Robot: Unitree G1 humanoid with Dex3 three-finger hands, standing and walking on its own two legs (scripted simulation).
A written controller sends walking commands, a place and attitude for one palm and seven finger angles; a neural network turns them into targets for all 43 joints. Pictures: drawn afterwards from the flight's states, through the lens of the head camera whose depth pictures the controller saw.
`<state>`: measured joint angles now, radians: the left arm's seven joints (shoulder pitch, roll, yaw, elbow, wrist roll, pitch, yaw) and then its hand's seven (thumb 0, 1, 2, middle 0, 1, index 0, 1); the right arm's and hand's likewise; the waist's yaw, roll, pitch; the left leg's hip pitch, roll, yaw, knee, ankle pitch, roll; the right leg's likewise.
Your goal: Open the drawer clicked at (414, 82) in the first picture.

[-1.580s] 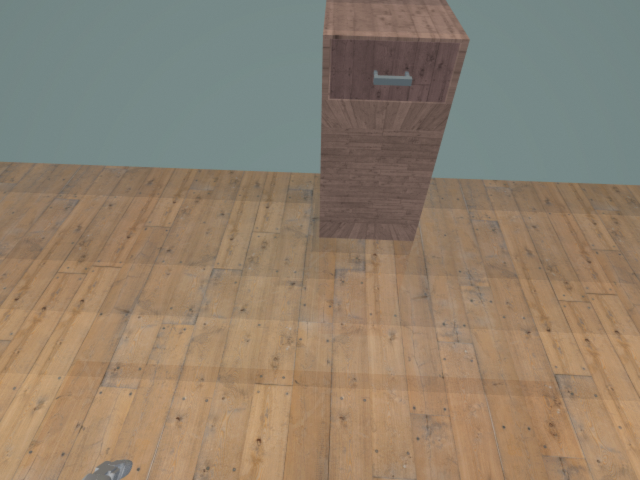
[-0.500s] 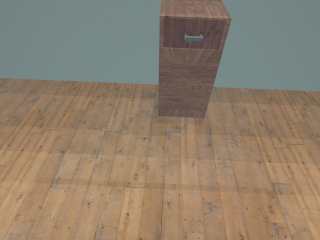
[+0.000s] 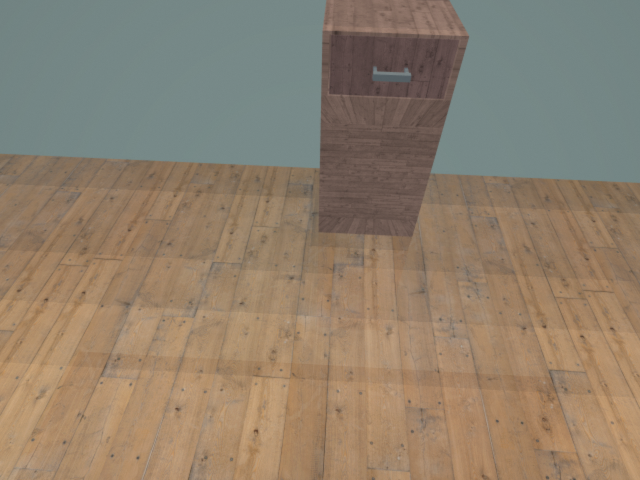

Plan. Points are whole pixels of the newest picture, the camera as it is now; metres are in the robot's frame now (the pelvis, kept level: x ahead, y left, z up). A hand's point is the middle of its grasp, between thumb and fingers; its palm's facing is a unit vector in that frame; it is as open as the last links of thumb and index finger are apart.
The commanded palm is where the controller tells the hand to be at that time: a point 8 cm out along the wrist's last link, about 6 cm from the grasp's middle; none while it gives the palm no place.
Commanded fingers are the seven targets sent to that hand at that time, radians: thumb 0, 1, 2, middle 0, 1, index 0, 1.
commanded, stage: walk to a spot facing it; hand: left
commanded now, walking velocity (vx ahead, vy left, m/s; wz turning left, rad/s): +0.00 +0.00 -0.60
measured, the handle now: (391, 73) +1.21 -0.13 -0.04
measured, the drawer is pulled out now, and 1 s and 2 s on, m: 0.00 0.00 0.00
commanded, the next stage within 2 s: none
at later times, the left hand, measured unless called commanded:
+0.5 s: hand out of the picture +0.05 +0.16 -0.17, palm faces -0.15 -0.96 -0.25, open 7.4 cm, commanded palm none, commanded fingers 0.00 0.90 0.90 -0.20 -0.30 -0.20 -0.30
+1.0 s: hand (193, 451) +0.20 +0.21 -0.19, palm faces -0.40 -0.90 -0.17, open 7.4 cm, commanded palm none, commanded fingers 0.00 0.90 0.90 -0.20 -0.30 -0.20 -0.30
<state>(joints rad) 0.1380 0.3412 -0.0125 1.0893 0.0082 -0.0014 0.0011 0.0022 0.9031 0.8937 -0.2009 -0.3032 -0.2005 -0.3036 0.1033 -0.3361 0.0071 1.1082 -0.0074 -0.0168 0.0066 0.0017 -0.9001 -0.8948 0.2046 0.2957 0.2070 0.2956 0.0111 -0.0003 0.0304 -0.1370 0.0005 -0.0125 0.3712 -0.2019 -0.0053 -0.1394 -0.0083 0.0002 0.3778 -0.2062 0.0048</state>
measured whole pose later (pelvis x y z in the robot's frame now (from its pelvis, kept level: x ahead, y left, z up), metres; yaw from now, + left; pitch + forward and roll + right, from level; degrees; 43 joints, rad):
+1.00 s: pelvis +0.09 +0.03 -0.01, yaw -30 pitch +0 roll -3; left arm 0.35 0.25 0.09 0.99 0.03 0.03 -0.03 0.01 0.91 0.89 -0.20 -0.30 -0.20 -0.30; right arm 0.22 -0.17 -0.02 0.90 -0.02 -0.06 0.00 0.00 -0.90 -0.89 0.20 0.30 0.21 0.30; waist 0.04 -0.04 -0.03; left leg -0.22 0.04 0.11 0.52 -0.30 0.05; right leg -0.44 0.05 0.06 1.00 -0.39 0.00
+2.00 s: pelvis +0.46 -0.18 -0.02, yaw -66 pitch -1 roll -1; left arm 0.34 0.25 0.09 1.01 0.01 0.00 -0.01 0.00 0.91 0.89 -0.20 -0.30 -0.20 -0.30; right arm 0.10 -0.17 -0.01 0.88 -0.03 -0.07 0.01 0.00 -0.91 -0.89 0.20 0.30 0.20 0.30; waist 0.07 -0.05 0.05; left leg -0.38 0.14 0.18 0.66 -0.25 0.01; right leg -0.33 0.02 0.03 1.11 -0.52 0.00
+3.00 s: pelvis +0.54 -0.25 +0.00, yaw -101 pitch +0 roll -2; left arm 0.22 0.26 0.11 0.92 0.02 0.09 -0.03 0.00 0.91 0.89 -0.20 -0.30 -0.20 -0.30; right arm 0.18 -0.17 -0.03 0.88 -0.02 0.01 -0.02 0.00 -0.90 -0.89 0.20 0.30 0.21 0.30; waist 0.03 -0.05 0.06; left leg -0.23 0.09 0.20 0.51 -0.28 0.04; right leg -0.53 0.00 0.02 1.19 -0.36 0.07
